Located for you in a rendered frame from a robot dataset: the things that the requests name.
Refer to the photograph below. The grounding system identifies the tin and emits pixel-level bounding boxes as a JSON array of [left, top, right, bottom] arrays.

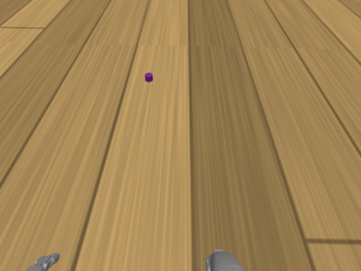
[[145, 73, 153, 82]]

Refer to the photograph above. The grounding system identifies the left robot hand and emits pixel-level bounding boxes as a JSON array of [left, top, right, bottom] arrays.
[[26, 253, 60, 271]]

